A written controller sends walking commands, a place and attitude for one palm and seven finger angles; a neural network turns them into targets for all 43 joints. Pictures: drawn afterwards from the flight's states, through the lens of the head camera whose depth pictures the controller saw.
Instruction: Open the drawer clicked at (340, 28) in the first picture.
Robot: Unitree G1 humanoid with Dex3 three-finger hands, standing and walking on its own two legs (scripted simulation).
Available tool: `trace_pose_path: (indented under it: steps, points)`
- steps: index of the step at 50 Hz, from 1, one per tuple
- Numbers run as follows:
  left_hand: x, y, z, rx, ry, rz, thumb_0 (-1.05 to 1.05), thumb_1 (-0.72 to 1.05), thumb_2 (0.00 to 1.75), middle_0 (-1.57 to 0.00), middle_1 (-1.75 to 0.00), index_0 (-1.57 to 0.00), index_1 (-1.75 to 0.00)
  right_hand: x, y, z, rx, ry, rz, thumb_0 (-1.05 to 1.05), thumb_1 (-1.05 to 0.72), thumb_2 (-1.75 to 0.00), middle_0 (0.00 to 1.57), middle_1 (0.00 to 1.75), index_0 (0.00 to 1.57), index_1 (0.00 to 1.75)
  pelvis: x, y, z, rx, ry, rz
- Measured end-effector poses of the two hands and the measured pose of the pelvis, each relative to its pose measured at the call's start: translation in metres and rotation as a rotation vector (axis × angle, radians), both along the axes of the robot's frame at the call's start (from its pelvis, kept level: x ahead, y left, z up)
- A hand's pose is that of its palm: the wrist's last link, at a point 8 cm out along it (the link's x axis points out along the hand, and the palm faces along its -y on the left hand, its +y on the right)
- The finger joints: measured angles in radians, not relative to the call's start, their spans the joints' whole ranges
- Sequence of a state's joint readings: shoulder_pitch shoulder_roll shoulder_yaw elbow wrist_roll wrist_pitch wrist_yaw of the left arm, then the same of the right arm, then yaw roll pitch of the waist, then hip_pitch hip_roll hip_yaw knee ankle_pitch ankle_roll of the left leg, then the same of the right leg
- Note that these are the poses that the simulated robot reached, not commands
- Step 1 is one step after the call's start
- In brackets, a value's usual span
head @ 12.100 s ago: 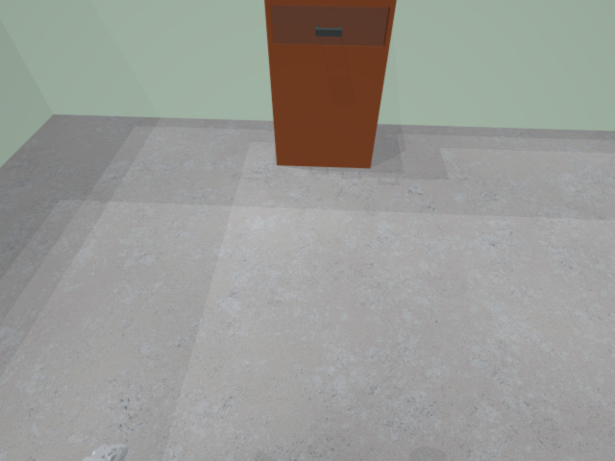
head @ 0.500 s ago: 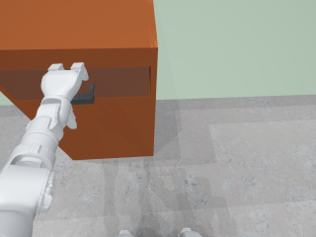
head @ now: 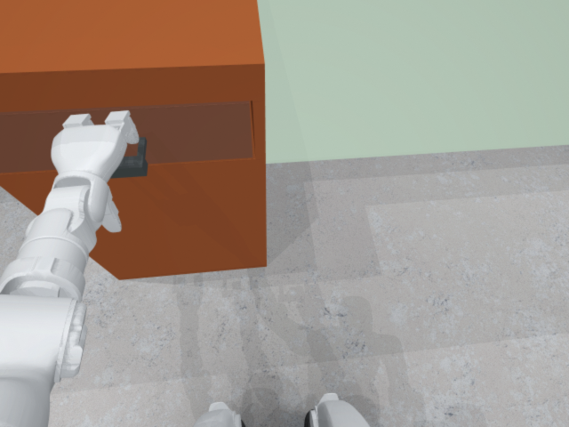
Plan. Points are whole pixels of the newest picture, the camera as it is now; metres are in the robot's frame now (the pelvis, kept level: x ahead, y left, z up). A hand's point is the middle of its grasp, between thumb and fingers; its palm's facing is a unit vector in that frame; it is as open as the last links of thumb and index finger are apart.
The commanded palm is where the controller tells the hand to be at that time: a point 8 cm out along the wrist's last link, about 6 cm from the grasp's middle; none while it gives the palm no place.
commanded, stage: lower the fingers behind the handle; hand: left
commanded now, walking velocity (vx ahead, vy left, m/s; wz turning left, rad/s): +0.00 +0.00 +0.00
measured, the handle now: (113, 156) +0.54 +0.25 -0.02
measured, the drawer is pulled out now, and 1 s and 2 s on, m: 0.00 0.00 0.00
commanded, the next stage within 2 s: lift the fingers back up to retry in 1.24 s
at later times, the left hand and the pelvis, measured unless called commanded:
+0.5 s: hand (109, 184) +0.49 +0.24 -0.02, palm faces -0.07 -0.03 -1.00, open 13.9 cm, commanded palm +0.48 +0.24 +0.03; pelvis +0.00 +0.01 -0.02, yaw +0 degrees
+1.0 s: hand (111, 183) +0.49 +0.24 -0.02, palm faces -0.05 +0.00 -1.00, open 13.9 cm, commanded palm +0.48 +0.23 +0.01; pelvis -0.03 +0.01 -0.04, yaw +1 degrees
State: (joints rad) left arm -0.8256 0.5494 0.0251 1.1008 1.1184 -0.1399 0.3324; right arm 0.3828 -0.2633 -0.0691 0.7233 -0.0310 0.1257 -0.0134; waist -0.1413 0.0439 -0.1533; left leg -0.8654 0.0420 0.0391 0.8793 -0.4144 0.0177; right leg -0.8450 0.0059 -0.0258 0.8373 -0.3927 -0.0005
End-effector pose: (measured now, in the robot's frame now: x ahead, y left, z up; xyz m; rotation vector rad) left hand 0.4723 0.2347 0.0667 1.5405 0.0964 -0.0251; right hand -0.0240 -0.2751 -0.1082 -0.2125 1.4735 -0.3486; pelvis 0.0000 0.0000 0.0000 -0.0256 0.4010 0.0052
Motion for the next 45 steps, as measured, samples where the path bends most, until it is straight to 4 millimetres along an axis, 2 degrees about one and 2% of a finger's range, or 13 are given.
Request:
trace_pose_path:
  steps: [14, 25, 35, 45]
  points:
    - [0.003, 0.003, -0.016, -0.003, 0.017, 0.008, 0.0, -0.49, 0.3, -0.32, -1.2, -0.32, -1.2, 0.011, 0.004, -0.007, -0.006, -0.024, 0.019, 0.0, -0.9, -0.9, 0.2, 0.3, 0.2, 0.3, -0.002, 0.003, -0.008, -0.008, 0.027, 0.004]
    - [-0.001, 0.008, -0.027, 0.0, -0.005, 0.016, 0.0, -0.49, 0.3, -0.31, -1.2, -0.31, -1.21, 0.014, 0.011, -0.016, 0.009, -0.022, 0.031, 0.0, -0.9, -0.9, 0.2, 0.3, 0.2, 0.3, -0.003, 0.007, -0.015, -0.013, 0.04, 0.005]
    - [-0.001, 0.007, -0.029, 0.01, -0.026, 0.021, 0.0, -0.49, 0.3, -0.32, -1.22, -0.31, -1.24, 0.008, 0.013, -0.023, 0.008, -0.018, 0.043, 0.0, -0.9, -0.9, 0.2, 0.3, 0.2, 0.3, -0.011, 0.008, -0.023, -0.018, 0.052, 0.013]
    - [0.0, 0.006, -0.03, 0.028, -0.029, 0.031, 0.0, -0.49, 0.3, -0.31, -1.24, -0.3, -1.25, -0.005, 0.012, -0.03, -0.005, -0.028, 0.045, 0.0, -0.9, -0.9, 0.2, 0.3, 0.2, 0.3, -0.025, 0.007, -0.033, -0.02, 0.063, 0.016]
